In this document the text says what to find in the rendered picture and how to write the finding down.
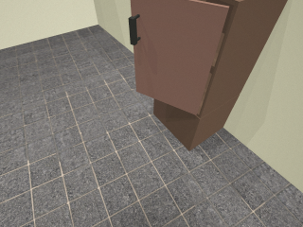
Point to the cupboard door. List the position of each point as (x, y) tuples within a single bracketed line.
[(177, 46)]

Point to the handle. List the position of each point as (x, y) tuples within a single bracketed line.
[(133, 29)]

